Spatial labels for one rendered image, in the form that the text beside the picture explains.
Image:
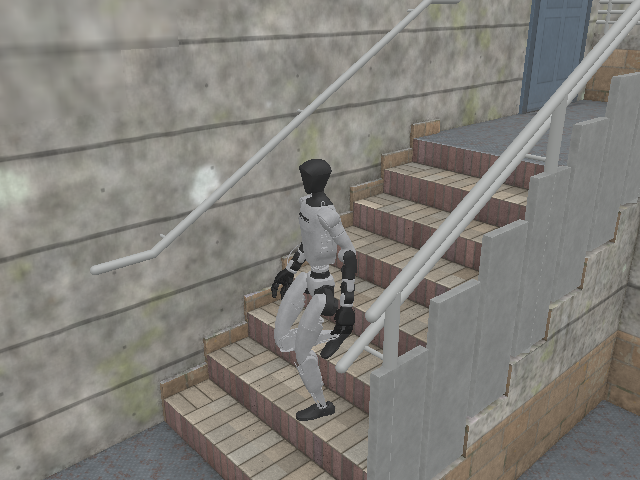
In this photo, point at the robot right forearm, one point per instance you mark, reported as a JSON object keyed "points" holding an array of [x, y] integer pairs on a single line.
{"points": [[298, 259]]}

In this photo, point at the right robot upper arm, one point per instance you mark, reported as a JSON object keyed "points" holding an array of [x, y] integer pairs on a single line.
{"points": [[303, 198]]}

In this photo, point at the left robot hand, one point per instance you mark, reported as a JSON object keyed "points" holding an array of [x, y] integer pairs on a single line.
{"points": [[344, 316]]}

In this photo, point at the right robot hand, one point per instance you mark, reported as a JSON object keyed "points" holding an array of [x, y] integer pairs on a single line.
{"points": [[285, 278]]}

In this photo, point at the robot left thigh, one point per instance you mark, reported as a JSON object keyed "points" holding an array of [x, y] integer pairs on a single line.
{"points": [[310, 325]]}

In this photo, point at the robot torso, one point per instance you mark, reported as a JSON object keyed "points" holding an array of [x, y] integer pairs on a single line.
{"points": [[319, 249]]}

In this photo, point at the left robot upper arm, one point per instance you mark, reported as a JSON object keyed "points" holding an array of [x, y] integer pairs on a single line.
{"points": [[331, 221]]}

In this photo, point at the robot left forearm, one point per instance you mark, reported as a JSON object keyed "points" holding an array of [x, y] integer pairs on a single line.
{"points": [[348, 278]]}

